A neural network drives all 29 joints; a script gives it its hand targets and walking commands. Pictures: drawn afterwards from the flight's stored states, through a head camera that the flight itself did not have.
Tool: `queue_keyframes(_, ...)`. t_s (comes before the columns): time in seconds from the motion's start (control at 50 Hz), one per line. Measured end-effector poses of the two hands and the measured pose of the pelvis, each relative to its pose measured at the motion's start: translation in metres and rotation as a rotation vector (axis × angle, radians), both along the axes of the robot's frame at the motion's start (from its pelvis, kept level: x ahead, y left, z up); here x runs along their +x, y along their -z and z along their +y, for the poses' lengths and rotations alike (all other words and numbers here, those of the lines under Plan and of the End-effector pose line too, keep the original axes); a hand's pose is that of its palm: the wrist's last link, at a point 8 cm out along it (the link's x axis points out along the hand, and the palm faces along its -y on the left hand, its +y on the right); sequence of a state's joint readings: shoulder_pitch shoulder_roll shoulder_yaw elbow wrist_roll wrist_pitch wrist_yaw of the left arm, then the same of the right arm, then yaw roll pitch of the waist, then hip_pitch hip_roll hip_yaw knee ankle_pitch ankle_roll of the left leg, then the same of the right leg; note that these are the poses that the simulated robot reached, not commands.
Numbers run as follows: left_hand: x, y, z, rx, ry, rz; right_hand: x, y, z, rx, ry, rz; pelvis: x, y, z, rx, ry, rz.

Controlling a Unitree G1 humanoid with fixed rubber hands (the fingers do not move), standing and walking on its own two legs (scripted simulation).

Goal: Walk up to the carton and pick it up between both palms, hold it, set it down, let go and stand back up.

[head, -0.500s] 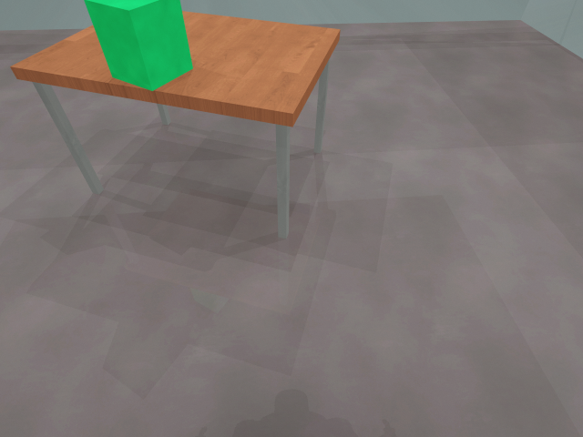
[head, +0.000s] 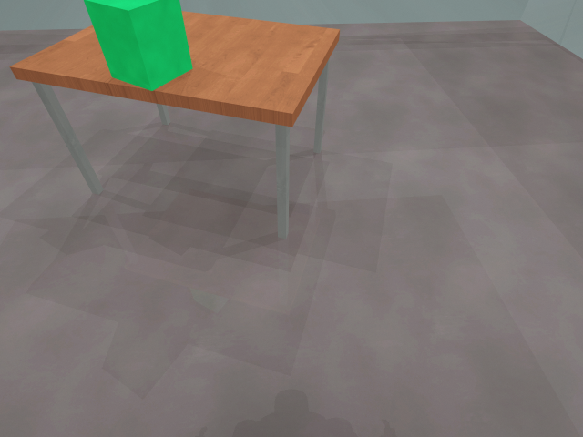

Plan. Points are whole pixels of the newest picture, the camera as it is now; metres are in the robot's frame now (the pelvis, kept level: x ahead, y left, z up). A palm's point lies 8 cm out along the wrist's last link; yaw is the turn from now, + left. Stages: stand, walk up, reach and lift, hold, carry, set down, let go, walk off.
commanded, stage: stand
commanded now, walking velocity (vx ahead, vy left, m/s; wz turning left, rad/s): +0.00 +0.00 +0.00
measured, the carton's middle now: (143, 37) +1.34 +0.53 +0.01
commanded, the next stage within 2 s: walk up in 0.26 s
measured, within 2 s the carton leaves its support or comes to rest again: neither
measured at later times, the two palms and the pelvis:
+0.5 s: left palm out of the picture +0.07 +0.29 -0.12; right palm out of the picture +0.09 -0.30 -0.11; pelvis +0.00 +0.00 +0.00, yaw +0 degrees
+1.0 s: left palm (8, 418) +0.19 +0.44 -0.11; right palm out of the picture +0.16 -0.21 -0.14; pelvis +0.11 +0.10 -0.03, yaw -2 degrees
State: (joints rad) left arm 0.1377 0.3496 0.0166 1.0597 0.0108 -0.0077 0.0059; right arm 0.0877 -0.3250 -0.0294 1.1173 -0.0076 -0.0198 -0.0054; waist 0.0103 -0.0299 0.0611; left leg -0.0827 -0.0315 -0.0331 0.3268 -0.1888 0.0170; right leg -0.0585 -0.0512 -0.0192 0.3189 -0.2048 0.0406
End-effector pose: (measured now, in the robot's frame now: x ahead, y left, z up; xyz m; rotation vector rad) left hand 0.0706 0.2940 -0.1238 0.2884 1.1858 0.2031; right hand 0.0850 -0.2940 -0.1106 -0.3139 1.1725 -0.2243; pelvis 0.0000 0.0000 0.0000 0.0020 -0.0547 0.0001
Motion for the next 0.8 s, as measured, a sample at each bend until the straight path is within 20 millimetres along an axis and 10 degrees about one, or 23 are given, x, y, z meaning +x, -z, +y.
queue_keyframes(0.52,-0.001,-0.001,0.004,0.011,0.001,-0.018,0.002,0.001,-0.003,0.007,-0.018,-0.012,0.0,0.003,0.001,-0.005,0.003,0.003)
queue_keyframes(0.68,-0.03,-0.011,0.081,0.163,-0.05,0.007,0.038,0.005,-0.002,-0.009,-0.075,-0.069,0.02,0.022,0.035,-0.068,-0.008,-0.001)
queue_keyframes(0.8,-0.007,-0.003,0.15,0.23,-0.045,0.023,0.072,0.012,0.036,-0.019,-0.084,-0.126,0.049,0.041,0.076,-0.006,0.0,-0.022)
